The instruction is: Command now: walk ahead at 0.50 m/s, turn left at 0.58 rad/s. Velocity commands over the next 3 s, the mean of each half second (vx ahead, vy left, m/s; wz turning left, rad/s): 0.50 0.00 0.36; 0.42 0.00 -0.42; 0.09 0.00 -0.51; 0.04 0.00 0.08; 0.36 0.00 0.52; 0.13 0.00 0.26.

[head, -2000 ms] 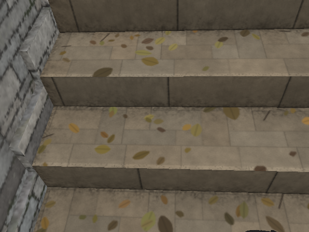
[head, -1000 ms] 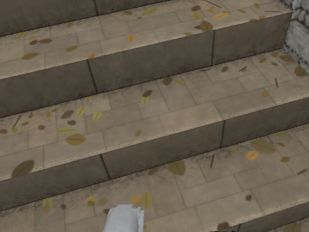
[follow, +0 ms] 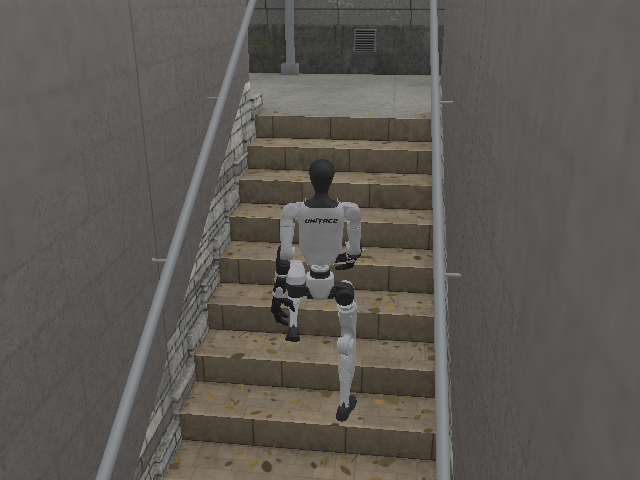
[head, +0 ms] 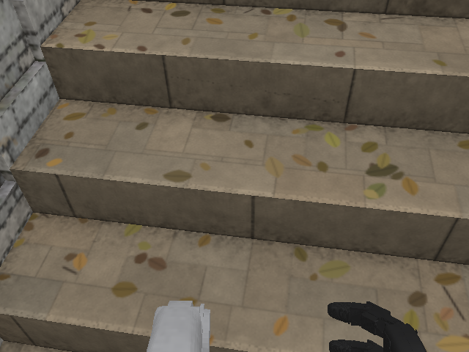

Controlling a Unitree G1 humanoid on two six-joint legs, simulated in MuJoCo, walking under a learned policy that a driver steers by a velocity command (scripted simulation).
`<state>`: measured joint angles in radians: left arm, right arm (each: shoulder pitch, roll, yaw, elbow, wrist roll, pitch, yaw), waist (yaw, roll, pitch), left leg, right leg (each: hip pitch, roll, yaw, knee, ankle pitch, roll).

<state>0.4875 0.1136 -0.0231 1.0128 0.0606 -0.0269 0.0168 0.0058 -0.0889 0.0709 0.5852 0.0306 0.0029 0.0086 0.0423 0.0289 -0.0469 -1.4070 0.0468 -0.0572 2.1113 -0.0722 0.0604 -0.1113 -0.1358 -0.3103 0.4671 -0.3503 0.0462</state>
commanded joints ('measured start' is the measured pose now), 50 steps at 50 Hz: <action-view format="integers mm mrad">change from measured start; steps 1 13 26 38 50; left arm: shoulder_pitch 16 -359 -696 -102 -74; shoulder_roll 211 59 -97 266 168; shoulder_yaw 42 34 -115 41 34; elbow -87 -343 -495 -212 -57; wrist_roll -13 -56 -73 32 -45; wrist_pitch -20 -117 -42 36 21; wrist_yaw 37 -55 -11 -28 -27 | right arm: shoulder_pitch -209 368 516 254 -84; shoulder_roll -47 -158 -103 -174 9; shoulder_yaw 12 -84 -26 -70 56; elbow -135 201 485 327 -98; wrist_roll -7 -59 -58 -85 -63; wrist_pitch -14 -30 -63 -154 -124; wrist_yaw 18 24 15 43 -41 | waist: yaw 8 -71 -83 154 -76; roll -65 -3 68 -381 -106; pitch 114 -72 98 -413 28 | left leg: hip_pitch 5 1123 894 686 141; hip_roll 86 165 110 -171 -12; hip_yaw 154 -616 0 -89 165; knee -268 -1752 -1953 -280 -158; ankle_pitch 8 -574 -3 -7 -117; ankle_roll -34 151 -39 22 -53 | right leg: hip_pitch -56 -833 -1242 149 -349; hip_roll -196 116 162 -117 151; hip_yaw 135 439 235 1421 588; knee -399 1613 1526 -234 -87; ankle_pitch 13 241 379 -86 547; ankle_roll -174 -142 -120 -535 -130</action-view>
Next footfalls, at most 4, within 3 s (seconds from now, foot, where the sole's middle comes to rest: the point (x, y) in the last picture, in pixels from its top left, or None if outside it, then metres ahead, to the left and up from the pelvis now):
0.16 left None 0.28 0.12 -0.61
0.70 right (251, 290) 0.56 0.03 -0.44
1.14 left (196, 152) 0.84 0.17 -0.28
1.64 right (313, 179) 0.76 -0.11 -0.28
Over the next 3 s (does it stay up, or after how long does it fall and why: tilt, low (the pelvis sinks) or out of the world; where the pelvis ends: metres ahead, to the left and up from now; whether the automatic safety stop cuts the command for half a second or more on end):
stays up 1.10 -0.12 0.66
